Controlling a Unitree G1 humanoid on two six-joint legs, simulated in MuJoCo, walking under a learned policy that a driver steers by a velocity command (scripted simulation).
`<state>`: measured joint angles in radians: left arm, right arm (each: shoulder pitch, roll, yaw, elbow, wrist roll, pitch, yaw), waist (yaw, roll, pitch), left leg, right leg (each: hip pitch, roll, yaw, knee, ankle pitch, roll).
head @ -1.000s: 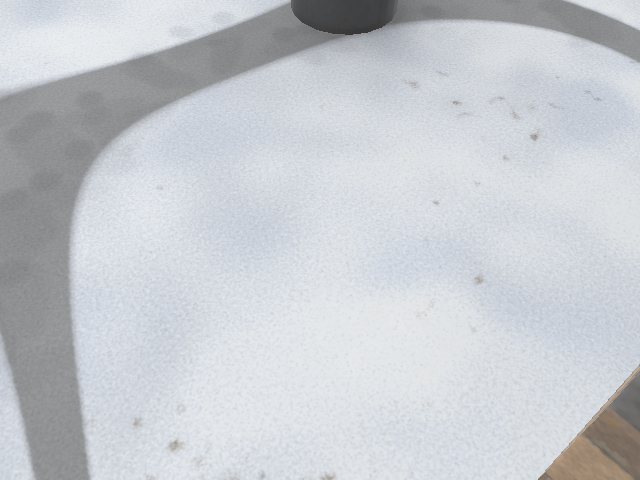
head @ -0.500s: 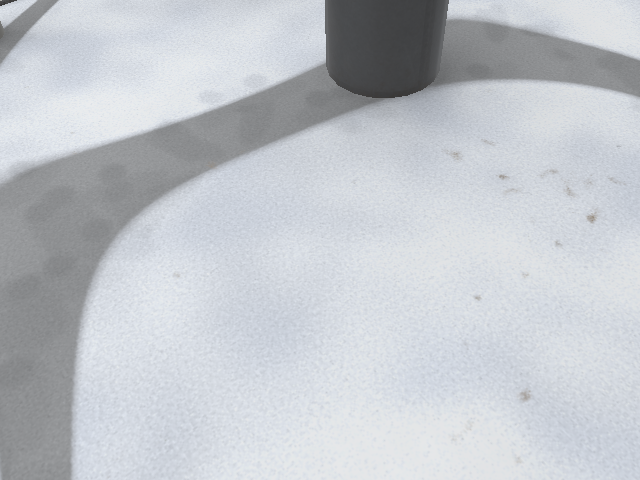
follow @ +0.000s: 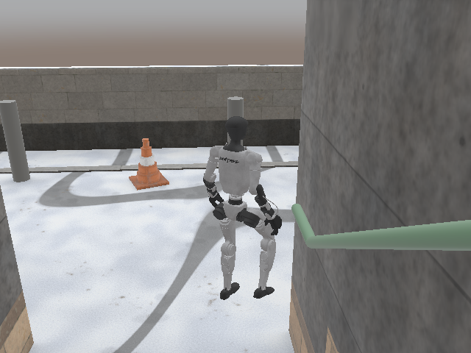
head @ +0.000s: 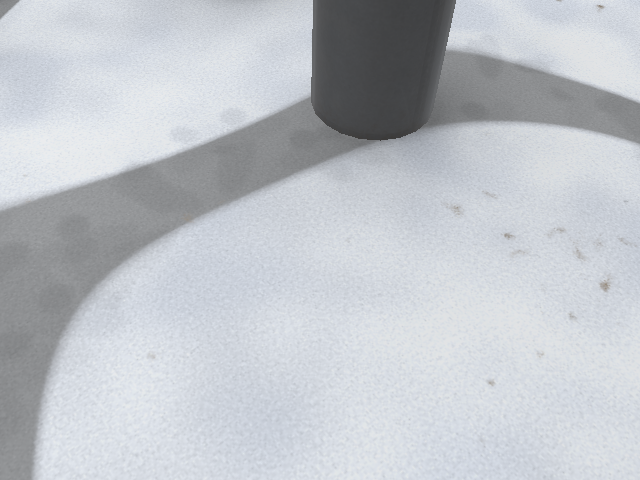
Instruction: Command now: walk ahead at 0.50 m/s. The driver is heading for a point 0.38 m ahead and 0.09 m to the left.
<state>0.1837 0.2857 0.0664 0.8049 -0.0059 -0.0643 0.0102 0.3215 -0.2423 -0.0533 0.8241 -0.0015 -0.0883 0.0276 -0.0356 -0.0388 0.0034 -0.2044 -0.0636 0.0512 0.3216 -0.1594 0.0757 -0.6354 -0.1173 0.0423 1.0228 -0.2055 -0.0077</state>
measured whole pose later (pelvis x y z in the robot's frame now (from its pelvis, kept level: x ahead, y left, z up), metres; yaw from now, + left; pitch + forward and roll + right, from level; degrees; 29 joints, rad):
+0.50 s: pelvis +0.16 -0.05 -0.01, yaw +4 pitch +1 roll -1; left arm 0.08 0.24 0.04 0.83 0.02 -0.02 0.02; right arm 0.20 -0.29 -0.06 0.83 0.02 0.03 -0.04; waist -0.01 0.04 0.05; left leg -0.49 0.06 -0.02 0.98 -0.46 -0.06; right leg -0.38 0.00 -0.08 0.44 -0.09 -0.05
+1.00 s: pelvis +0.17 +0.01 -0.01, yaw +11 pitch +1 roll -1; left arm 0.10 0.27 0.07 0.97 -0.01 0.03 0.03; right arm 0.16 -0.20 -0.04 0.85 0.00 -0.02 -0.04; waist 0.02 -0.03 0.02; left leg -0.26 -0.04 0.04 0.48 -0.24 0.07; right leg -0.27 -0.05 0.02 0.58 -0.29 0.06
